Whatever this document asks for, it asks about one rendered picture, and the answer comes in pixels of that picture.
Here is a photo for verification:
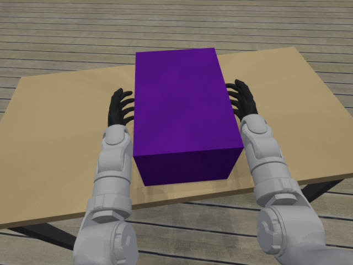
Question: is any robot right hand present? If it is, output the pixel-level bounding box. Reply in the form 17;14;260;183
225;79;258;123

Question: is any robot right upper arm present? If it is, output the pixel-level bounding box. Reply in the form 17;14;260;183
257;205;353;265

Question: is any robot left hand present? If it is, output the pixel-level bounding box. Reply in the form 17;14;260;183
108;88;135;127

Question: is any right robot forearm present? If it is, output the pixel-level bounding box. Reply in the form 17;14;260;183
240;114;326;244

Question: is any table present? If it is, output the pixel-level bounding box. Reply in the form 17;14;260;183
0;47;353;251

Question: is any carton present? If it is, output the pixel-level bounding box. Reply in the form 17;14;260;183
133;47;244;186

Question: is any left robot forearm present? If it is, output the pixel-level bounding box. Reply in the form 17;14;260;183
73;124;133;265

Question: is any robot left upper arm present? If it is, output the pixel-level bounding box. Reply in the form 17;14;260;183
73;220;139;265

